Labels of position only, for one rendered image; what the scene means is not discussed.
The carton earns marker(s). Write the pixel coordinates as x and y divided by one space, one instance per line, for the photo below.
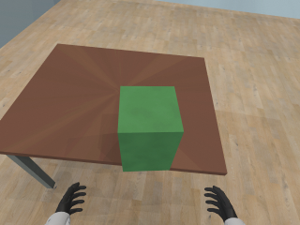
149 127

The robot right hand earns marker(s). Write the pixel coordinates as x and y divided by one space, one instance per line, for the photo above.
225 209

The table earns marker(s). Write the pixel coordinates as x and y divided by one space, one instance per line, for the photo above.
69 110

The left robot forearm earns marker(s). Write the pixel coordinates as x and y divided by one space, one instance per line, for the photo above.
59 218

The robot left hand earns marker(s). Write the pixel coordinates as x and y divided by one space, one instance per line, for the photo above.
67 201

